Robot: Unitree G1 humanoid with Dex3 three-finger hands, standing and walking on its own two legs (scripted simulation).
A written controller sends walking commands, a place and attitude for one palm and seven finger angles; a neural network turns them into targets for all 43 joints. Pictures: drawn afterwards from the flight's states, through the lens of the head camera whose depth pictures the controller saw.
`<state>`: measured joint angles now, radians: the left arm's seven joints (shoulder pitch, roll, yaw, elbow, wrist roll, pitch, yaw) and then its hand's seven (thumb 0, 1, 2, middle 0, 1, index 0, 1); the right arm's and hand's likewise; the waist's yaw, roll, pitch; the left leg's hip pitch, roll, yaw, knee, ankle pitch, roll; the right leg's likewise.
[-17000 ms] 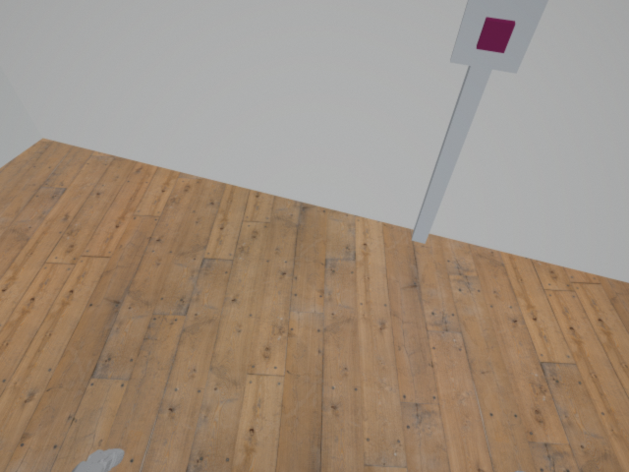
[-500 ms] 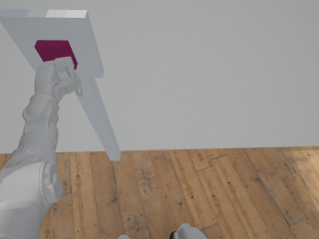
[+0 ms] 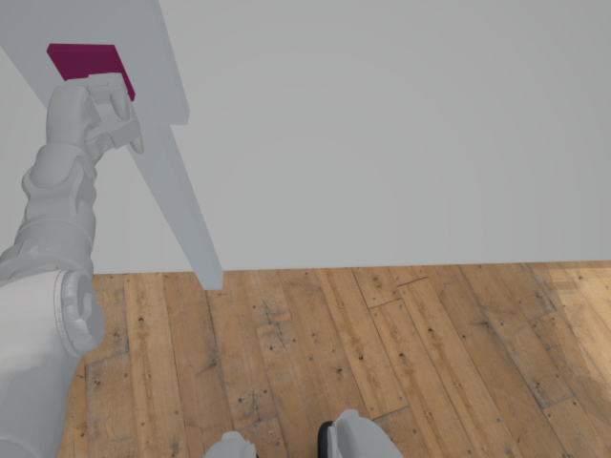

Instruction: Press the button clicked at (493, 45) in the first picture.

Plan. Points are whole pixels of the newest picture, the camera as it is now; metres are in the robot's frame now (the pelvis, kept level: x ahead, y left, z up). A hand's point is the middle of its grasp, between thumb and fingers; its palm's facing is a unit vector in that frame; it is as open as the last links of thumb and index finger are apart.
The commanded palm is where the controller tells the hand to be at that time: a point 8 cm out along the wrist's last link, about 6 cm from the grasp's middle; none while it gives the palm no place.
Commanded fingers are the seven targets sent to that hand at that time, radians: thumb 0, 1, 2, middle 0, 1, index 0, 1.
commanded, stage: hold the button down briefly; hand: left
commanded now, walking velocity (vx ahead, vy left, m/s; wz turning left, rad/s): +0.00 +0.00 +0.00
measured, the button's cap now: (96, 69) +0.58 +0.21 +0.14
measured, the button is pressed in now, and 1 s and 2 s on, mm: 9 0 0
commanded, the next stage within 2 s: pull the fist back off the button in 0.26 s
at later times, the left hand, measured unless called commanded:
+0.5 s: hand (129, 123) +0.52 +0.18 +0.11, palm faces -0.06 -1.00 -0.04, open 3.0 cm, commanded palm +0.51 +0.22 +0.11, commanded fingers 0.00 0.90 0.90 -1.30 -1.50 -1.30 -1.50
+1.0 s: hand (126, 148) +0.48 +0.18 +0.10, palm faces -0.04 -1.00 -0.02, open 3.0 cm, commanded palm +0.43 +0.23 +0.11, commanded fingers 0.00 0.90 0.90 -1.30 -1.50 -1.30 -1.50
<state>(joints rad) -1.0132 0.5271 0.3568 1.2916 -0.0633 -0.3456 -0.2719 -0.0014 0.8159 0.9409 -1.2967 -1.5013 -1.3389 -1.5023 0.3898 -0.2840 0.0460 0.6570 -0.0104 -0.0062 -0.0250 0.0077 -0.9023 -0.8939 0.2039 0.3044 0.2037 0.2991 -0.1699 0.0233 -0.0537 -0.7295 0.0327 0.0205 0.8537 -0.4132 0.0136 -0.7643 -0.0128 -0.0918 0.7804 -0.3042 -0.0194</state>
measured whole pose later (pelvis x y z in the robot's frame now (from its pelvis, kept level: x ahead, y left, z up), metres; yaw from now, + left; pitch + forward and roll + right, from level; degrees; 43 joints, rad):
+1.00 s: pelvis +0.02 +0.01 +0.01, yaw -2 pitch +14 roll -1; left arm -0.67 0.39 0.36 0.93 -0.14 -0.31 -0.26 0.01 0.88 0.90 -1.30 -1.50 -1.30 -1.50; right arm 0.39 -0.27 0.02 0.59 0.02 0.02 -0.01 0.01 -0.90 -0.89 0.20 0.30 0.20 0.30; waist -0.11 0.03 -0.09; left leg -0.60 0.04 0.07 0.79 -0.43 0.02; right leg -0.66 0.00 -0.04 0.74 -0.31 -0.01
